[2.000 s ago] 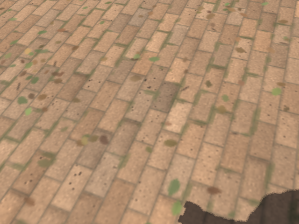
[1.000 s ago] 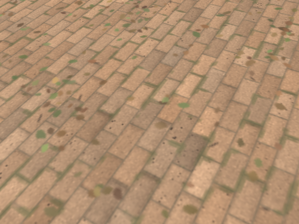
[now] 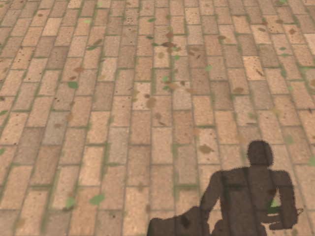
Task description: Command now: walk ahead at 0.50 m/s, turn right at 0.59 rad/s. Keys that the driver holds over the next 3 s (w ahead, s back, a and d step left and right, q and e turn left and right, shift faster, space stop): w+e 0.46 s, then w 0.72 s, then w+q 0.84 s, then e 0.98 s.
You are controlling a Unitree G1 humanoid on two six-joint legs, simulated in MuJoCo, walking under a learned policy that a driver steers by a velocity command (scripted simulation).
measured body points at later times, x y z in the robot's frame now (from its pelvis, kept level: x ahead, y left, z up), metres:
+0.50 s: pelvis +0.28 +0.04 +0.00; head +0.31 +0.04 +0.45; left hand +0.43 +0.29 -0.13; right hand +0.34 -0.25 -0.10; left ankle +0.35 +0.12 -0.74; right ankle +0.18 -0.05 -0.65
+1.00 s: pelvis +0.51 -0.09 +0.00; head +0.52 -0.12 +0.45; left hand +0.70 +0.11 -0.11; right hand +0.45 -0.35 -0.14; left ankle +0.52 +0.07 -0.66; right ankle +0.50 -0.16 -0.74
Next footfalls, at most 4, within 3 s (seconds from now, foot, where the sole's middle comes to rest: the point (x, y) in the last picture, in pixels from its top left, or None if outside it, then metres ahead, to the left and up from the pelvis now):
0.34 left None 0.39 0.11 -0.78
0.84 right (212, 215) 0.54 -0.18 -0.78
1.36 left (192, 145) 0.89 -0.12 -0.78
1.90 right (230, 105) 1.15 -0.34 -0.78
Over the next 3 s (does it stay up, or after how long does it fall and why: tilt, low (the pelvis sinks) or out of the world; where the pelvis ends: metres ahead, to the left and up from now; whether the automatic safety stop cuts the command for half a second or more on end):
stays up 1.17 -0.26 0.01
